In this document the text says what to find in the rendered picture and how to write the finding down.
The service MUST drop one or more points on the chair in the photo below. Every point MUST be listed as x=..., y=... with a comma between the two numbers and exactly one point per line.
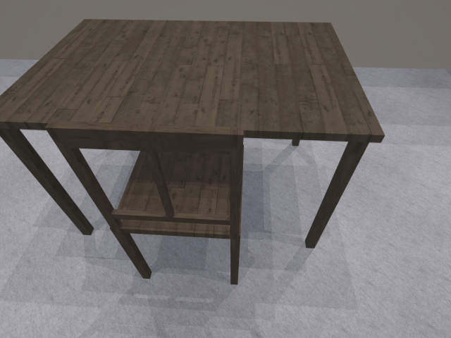
x=187, y=181

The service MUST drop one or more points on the table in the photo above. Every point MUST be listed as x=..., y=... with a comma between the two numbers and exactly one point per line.
x=277, y=80

